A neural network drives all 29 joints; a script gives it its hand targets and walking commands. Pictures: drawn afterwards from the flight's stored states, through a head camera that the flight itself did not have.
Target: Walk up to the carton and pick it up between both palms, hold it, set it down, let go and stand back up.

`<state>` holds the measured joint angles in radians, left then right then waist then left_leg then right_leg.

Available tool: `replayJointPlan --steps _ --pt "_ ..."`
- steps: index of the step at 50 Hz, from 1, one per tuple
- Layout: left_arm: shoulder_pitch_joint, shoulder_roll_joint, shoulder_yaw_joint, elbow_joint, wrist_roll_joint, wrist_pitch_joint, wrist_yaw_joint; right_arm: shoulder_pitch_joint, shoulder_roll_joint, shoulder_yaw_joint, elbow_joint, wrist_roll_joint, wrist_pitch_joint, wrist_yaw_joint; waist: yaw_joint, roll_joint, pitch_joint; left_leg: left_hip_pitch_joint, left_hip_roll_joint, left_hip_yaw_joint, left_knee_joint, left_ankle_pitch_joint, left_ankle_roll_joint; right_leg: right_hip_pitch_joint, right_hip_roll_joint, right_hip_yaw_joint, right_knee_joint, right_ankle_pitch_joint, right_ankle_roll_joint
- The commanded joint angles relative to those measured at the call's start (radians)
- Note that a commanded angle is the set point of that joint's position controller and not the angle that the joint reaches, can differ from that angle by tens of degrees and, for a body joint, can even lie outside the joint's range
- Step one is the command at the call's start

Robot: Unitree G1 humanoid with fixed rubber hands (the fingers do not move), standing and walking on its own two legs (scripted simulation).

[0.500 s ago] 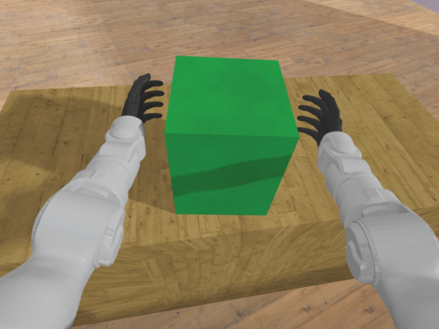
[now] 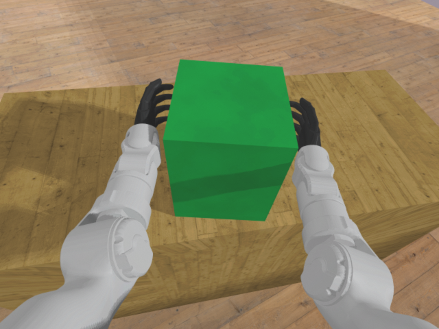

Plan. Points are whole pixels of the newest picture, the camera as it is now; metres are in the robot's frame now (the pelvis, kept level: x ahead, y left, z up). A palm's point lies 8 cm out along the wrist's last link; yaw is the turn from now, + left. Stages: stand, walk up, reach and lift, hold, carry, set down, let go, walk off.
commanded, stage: reach and lift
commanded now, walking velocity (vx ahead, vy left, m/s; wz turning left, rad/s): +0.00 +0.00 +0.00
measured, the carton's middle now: (225, 146) +0.49 +0.01 +0.05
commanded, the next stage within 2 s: none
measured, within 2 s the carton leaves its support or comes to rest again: leaves its support in 1.90 s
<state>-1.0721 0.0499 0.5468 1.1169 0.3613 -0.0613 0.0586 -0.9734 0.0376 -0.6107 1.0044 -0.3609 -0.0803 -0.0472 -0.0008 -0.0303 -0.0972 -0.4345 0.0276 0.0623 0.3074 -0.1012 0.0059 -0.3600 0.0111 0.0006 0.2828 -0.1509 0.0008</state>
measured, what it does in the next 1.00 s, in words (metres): stands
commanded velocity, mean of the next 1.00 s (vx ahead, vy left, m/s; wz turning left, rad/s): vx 0.00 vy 0.00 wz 0.00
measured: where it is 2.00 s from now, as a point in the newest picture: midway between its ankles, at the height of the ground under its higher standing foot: outside the picture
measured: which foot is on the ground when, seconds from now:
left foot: down 0.00-1.00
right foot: down 0.00-1.00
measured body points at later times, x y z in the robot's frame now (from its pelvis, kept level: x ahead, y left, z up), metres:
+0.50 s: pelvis +0.01 +0.00 +0.00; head +0.05 +0.01 +0.45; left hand +0.46 +0.16 +0.12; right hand +0.44 -0.14 +0.11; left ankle +0.01 +0.11 -0.75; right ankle -0.02 -0.11 -0.75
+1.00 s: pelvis +0.01 +0.00 +0.00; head +0.05 +0.02 +0.45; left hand +0.46 +0.16 +0.12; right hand +0.44 -0.14 +0.11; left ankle +0.01 +0.11 -0.75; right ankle -0.02 -0.11 -0.75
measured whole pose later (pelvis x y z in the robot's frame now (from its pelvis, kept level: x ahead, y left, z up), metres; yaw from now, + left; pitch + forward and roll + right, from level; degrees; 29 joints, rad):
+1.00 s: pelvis +0.01 +0.00 +0.00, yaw -1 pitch +6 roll +0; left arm -0.93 -0.07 0.63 0.84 0.47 0.08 -0.01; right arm -0.85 0.18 -0.75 0.81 -0.54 -0.07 0.01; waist 0.01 -0.04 -0.02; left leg -0.26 0.02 0.09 0.30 -0.13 0.01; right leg -0.20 -0.01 -0.06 0.29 -0.19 0.00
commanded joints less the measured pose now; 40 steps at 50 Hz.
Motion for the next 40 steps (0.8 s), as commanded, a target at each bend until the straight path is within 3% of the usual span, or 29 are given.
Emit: replayJointPlan --steps 1,7,14,20,31,40 --pt "-0.377 -0.445 -0.074 -0.092 0.101 0.053 -0.117 -0.406 0.449 0.086 -0.1 -0.143 -0.008 0.174 0.024 0.056 -0.523 0.433 -0.01 0.07 0.033 0.316 -0.038 0.209 0.007 -0.087 0.032 0.351 0.047" --pt "-0.307 -0.434 -0.034 -0.157 0.126 0.098 -0.126 -0.353 0.447 0.069 -0.129 -0.211 -0.006 0.181 0.029 0.006 -0.416 0.483 -0.008 0.087 0.038 0.374 -0.022 0.2 0.013 -0.109 0.027 0.317 0.07" --pt "-0.285 -0.463 -0.086 -0.203 0.106 0.121 -0.137 -0.336 0.466 0.076 -0.123 -0.206 -0.018 0.176 0.012 0.041 -0.376 0.577 -0.003 0.082 0.072 0.443 -0.032 0.131 0.017 -0.124 0.009 0.278 0.069" --pt "-0.284 -0.467 -0.106 -0.219 0.103 0.133 -0.139 -0.35 0.477 0.078 -0.134 -0.197 -0.023 0.175 0.01 0.06 -0.394 0.558 -0.01 0.081 0.068 0.401 -0.031 0.147 0.011 -0.126 0.014 0.267 0.07" --pt "-0.291 -0.462 -0.099 -0.217 0.1 0.127 -0.153 -0.358 0.504 0.089 -0.167 -0.205 -0.024 0.171 -0.002 0.015 -0.405 0.484 -0.023 0.074 0.038 0.321 -0.005 0.225 0.002 -0.122 0.035 0.319 0.089" --pt "-0.293 -0.478 -0.113 -0.223 0.1 0.134 -0.155 -0.358 0.505 0.092 -0.17 -0.197 -0.026 0.172 -0.005 0.033 -0.398 0.517 -0.019 0.067 0.044 0.344 -0.012 0.194 0.004 -0.13 0.026 0.3 0.082"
